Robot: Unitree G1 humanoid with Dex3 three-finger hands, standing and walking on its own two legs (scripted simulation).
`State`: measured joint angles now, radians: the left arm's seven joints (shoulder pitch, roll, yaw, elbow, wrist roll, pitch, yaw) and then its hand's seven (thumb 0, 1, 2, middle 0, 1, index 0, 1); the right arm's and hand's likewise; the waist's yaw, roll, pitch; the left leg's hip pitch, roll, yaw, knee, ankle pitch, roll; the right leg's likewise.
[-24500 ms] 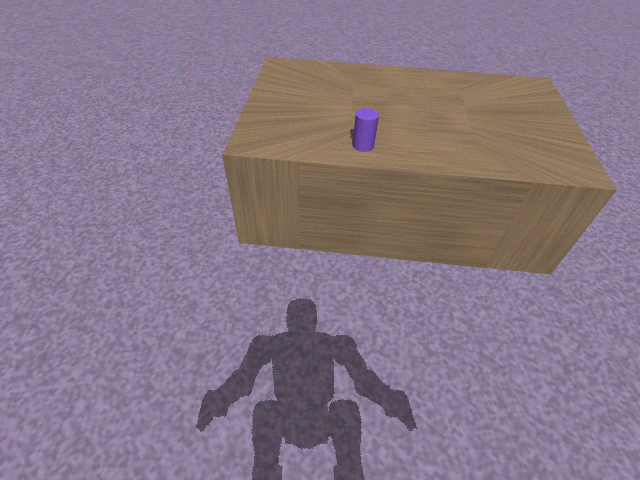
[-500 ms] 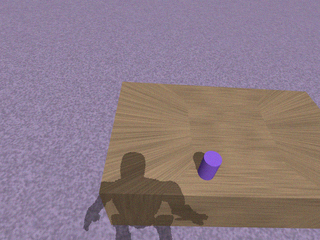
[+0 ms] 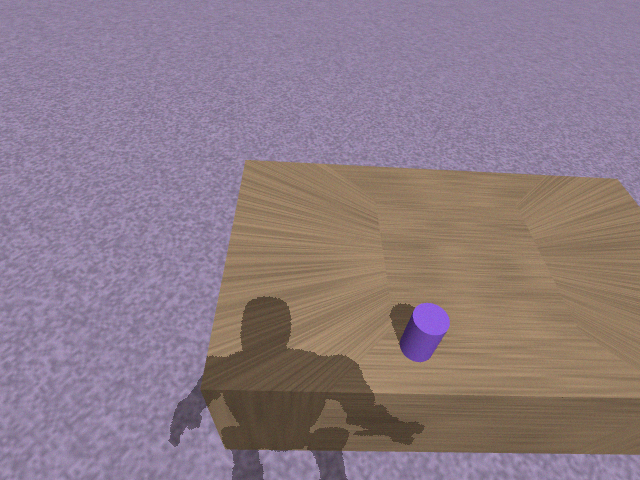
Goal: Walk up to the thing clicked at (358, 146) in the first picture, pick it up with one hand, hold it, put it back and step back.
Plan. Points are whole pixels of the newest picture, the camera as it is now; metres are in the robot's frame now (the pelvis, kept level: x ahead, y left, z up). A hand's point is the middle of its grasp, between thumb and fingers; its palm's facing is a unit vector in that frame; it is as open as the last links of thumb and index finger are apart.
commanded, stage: stand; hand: right
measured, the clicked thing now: (423, 333) +0.47 -0.24 -0.27
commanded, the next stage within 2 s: none
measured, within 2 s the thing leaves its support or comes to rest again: neither
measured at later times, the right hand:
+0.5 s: hand out of the picture +0.09 -0.25 -0.15, palm faces -0.03 +0.93 -0.37, open 8.0 cm
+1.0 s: hand out of the picture +0.06 -0.25 -0.15, palm faces -0.04 +0.93 -0.36, open 7.4 cm
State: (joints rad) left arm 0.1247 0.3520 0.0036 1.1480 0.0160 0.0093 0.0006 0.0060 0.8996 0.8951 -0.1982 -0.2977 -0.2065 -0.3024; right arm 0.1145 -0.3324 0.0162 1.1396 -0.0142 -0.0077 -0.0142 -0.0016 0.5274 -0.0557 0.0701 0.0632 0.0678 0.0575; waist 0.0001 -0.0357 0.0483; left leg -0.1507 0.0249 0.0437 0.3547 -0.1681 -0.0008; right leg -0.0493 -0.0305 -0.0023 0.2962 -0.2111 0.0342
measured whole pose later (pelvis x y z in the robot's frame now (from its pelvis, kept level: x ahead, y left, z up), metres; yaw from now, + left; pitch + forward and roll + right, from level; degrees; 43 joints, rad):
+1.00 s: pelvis +0.00 +0.00 +0.00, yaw +1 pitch -2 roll +0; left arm 0.14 0.35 0.01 1.13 0.01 0.00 -0.01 0.01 0.90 0.89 -0.20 -0.30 -0.21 -0.30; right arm 0.12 -0.34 0.00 1.15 -0.01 0.00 0.00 0.01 -0.90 -0.90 0.21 0.30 0.20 0.30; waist -0.01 -0.02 0.05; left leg -0.15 0.02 0.03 0.34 -0.16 0.00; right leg -0.04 -0.04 -0.02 0.28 -0.21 0.04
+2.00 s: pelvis +0.01 +0.00 +0.00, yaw +2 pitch -1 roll +0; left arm 0.13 0.35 0.00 1.12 0.01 0.00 0.00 0.01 0.90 0.89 -0.20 -0.30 -0.21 -0.30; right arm 0.10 -0.34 0.00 1.14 -0.01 -0.01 0.00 0.01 -0.91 -0.90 0.21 0.30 0.20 0.30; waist 0.00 -0.01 0.05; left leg -0.15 0.01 0.01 0.34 -0.17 0.00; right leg -0.03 -0.04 -0.03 0.28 -0.22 0.03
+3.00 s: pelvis -0.08 -0.01 -0.02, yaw +6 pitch +1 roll -1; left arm 0.07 0.37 0.06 0.85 0.03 0.03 0.02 0.01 0.90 0.89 -0.20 -0.30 -0.21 -0.30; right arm 0.12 -0.41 -0.04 0.94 -0.01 0.06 0.00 0.01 -0.91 -0.90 0.20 0.30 0.20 0.30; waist 0.00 0.02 0.20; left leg -0.31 -0.01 -0.09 0.78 -0.46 0.01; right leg -0.36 -0.06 -0.08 0.63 -0.28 0.01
